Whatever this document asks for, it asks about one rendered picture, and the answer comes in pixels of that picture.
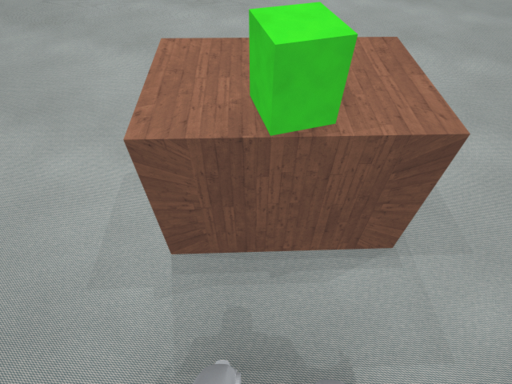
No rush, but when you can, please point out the pedestal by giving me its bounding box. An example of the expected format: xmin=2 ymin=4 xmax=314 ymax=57
xmin=123 ymin=37 xmax=470 ymax=254

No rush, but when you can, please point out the left robot thigh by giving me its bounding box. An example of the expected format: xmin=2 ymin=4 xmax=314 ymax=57
xmin=193 ymin=364 xmax=241 ymax=384

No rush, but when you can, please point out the carton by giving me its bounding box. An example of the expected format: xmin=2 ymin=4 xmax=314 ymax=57
xmin=249 ymin=2 xmax=358 ymax=136

